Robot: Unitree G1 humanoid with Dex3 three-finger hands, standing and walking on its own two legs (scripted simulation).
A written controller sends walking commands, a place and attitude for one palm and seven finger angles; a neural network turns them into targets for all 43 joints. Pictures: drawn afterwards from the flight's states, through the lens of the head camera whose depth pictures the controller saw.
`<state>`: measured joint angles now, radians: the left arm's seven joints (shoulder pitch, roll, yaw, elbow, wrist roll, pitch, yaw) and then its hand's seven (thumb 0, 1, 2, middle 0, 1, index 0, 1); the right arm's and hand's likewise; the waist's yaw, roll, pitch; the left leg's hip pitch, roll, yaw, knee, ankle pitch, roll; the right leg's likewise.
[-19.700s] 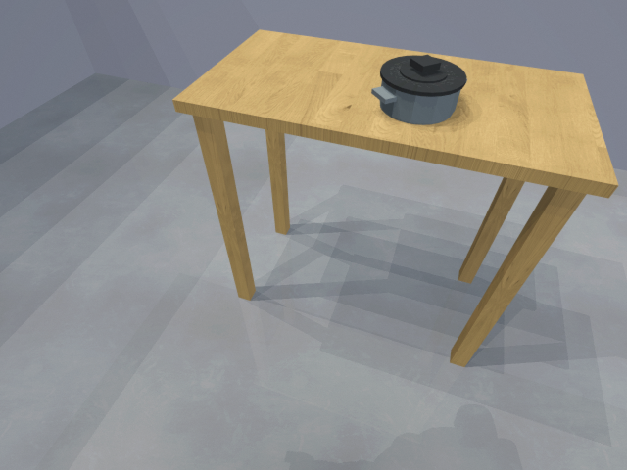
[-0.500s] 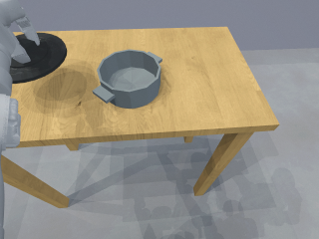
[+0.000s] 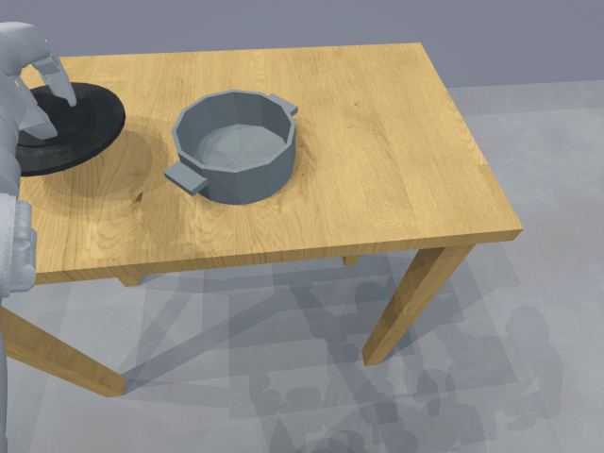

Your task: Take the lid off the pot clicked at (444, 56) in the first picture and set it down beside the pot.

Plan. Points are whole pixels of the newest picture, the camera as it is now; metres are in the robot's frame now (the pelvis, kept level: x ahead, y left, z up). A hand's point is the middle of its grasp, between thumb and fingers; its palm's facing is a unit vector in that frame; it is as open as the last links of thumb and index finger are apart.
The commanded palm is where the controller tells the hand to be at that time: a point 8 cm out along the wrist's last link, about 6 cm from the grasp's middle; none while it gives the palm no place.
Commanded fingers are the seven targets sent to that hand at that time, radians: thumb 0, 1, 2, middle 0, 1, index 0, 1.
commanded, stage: lower the lid onto the table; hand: left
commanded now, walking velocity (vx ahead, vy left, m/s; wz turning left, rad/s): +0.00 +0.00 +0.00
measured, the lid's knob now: (41, 109) +0.52 +0.28 +0.17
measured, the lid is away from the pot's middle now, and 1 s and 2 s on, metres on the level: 0.23 0.23 0.23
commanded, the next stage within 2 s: open the fingers wide in 1.00 s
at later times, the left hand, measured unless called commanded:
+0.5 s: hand (27, 145) +0.47 +0.29 +0.16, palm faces -0.45 -0.18 -0.87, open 8.0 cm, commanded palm +0.50 +0.29 +0.23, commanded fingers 0.00 0.63 0.93 -0.80 -1.07 -0.80 -1.07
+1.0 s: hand (52, 147) +0.49 +0.28 +0.13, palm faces -0.48 -0.17 -0.86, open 8.0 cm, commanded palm +0.52 +0.28 +0.20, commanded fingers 0.00 0.63 0.93 -0.80 -1.07 -0.80 -1.07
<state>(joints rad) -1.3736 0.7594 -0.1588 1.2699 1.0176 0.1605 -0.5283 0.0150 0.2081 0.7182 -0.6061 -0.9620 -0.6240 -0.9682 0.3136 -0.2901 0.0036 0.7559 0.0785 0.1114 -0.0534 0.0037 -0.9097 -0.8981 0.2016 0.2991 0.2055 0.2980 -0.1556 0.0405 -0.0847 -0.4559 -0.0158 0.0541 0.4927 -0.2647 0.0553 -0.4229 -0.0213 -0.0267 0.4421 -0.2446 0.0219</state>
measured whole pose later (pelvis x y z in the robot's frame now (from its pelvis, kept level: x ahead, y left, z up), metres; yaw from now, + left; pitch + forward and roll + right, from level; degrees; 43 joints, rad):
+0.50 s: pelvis -0.01 +0.00 +0.00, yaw +0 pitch +13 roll -1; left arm -1.30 0.77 -0.16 1.29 0.99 0.11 -0.51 0.02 0.21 0.72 -0.60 -0.96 -0.62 -0.97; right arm 0.29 -0.30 0.01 0.75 0.09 0.12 -0.08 0.00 -0.91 -0.90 0.20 0.30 0.21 0.30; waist -0.15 0.03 -0.07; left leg -0.48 -0.01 0.05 0.53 -0.27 0.06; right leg -0.44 -0.01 -0.03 0.46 -0.25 0.02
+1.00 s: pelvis +0.00 +0.01 -0.01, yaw -1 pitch +16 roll -2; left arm -1.31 0.78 -0.13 1.33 1.01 0.04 -0.48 0.01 0.21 0.71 -0.60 -0.97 -0.62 -0.98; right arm 0.35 -0.28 0.00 0.77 0.08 0.13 -0.08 0.00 -0.91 -0.90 0.20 0.30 0.21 0.30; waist -0.18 0.03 -0.10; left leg -0.56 -0.01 0.06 0.60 -0.31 0.07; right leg -0.52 -0.01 -0.02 0.52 -0.27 0.03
